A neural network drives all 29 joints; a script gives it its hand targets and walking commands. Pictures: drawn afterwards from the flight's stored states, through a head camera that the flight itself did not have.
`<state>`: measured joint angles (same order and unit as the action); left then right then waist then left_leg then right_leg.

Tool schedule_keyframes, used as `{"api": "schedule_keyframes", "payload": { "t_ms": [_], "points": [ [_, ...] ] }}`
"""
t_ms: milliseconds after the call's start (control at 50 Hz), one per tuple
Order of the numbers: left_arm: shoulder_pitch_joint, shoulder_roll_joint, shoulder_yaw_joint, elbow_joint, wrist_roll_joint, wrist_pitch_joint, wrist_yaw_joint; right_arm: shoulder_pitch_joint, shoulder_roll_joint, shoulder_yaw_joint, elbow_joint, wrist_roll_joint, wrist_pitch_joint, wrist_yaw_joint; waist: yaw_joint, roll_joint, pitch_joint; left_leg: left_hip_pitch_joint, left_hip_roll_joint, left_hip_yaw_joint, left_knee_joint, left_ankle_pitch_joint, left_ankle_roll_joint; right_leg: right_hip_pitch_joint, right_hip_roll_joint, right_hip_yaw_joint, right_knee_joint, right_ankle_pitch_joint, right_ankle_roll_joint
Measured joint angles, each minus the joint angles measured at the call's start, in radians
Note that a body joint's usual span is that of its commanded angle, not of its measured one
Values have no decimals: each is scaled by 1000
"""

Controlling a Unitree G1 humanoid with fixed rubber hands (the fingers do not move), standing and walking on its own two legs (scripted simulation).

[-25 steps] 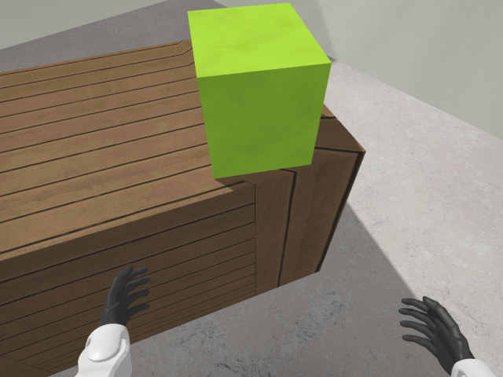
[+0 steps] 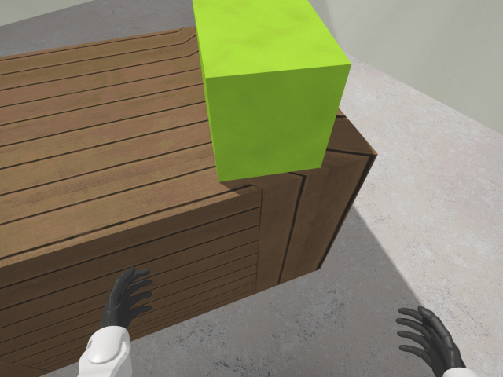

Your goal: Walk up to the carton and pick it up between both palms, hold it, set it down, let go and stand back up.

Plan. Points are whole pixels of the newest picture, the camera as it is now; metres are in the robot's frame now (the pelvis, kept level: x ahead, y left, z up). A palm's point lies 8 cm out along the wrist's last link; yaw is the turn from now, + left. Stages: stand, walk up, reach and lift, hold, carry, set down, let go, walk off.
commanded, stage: set down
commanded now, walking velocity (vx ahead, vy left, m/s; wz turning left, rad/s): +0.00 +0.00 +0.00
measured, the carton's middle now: (260, 88) +0.65 +0.09 +0.07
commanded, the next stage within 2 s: let go in 1.02 s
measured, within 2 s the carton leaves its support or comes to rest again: neither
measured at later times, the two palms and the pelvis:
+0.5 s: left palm (115, 319) +0.18 +0.27 -0.05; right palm (426, 374) +0.17 -0.22 -0.08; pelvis +0.02 +0.03 +0.00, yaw +0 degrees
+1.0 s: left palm (114, 327) +0.17 +0.27 -0.06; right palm out of the picture +0.15 -0.22 -0.08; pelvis +0.01 +0.03 +0.00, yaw +0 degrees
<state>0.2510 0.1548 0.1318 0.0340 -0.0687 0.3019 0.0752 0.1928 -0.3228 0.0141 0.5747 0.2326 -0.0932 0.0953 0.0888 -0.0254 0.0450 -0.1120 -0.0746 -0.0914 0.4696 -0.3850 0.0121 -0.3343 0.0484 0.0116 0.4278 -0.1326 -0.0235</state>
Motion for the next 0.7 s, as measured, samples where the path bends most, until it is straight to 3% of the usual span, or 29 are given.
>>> {"api": "schedule_keyframes", "payload": {
  "t_ms": [260, 700],
  "points": [
    [0, 0, 0, 69, 0, -51, -27, 0, 12, 0, 165, -13, -139, 0, 0, 0, 0, 0, -2, 0, 36, -17, 0, 19, 0, 0, 0, -25, 7],
    [0, 0, -50, 110, 0, -64, -36, -15, 35, -15, 307, -61, -225, -2, -5, 30, 0, -7, -4, 0, 74, -41, 0, 36, 0, 0, -17, -18, 7]
  ]
}}
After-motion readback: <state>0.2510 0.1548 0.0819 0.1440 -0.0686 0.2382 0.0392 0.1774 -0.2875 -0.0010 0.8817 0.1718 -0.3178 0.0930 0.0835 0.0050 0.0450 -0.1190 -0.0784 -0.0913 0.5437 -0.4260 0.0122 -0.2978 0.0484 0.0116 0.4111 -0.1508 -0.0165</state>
